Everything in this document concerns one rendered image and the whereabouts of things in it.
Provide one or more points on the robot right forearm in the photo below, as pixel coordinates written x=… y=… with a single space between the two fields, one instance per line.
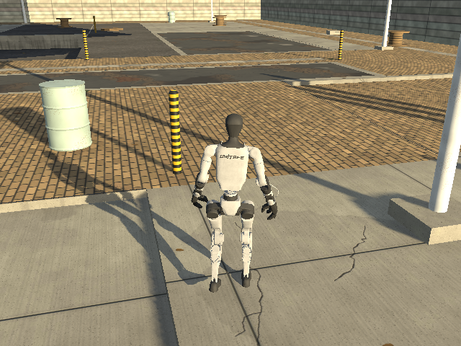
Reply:
x=267 y=192

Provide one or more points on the left robot hand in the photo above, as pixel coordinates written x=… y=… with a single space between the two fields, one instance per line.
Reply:
x=201 y=197

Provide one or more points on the robot left upper arm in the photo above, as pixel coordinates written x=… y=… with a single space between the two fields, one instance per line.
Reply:
x=209 y=151

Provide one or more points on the robot torso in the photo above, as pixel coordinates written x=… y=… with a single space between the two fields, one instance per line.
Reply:
x=231 y=170

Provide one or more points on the robot right upper arm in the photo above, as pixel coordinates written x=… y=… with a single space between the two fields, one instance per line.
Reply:
x=258 y=163

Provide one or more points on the robot left forearm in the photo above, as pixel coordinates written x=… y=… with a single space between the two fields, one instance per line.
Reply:
x=198 y=188

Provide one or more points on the robot head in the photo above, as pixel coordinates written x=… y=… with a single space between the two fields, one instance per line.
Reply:
x=234 y=124

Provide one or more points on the right robot hand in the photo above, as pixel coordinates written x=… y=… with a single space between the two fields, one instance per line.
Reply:
x=272 y=208

